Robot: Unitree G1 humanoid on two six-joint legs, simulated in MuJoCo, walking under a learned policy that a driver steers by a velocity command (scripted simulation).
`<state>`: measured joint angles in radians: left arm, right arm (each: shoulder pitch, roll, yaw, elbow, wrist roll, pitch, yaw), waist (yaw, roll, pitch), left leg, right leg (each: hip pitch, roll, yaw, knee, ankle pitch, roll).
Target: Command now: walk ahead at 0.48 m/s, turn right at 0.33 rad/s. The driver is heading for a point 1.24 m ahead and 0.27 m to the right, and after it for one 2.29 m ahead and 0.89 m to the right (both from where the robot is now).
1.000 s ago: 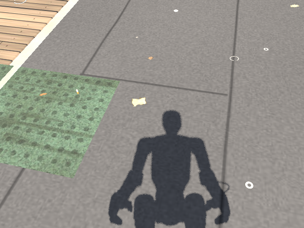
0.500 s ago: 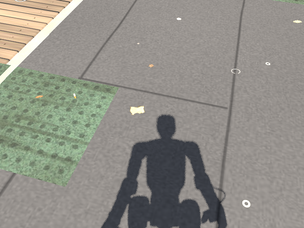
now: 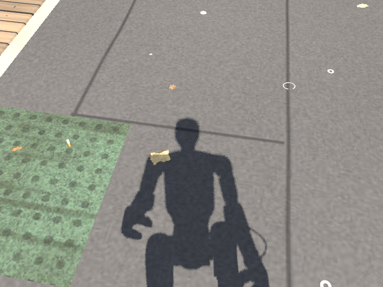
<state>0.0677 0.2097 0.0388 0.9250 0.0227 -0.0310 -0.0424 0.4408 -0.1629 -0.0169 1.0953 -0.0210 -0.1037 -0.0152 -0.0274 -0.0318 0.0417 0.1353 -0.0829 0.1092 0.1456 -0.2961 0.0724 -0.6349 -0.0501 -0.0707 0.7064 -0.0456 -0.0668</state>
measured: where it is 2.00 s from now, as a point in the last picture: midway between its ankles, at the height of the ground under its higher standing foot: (265, 145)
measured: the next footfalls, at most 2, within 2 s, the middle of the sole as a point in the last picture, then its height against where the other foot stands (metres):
right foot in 0.12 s outside the picture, level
left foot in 0.64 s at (186, 253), level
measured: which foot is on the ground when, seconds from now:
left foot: down 0.00-0.14, up 0.16-0.62, down 0.64-1.00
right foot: up 0.00-0.10, down 0.12-0.64, up 0.66-1.00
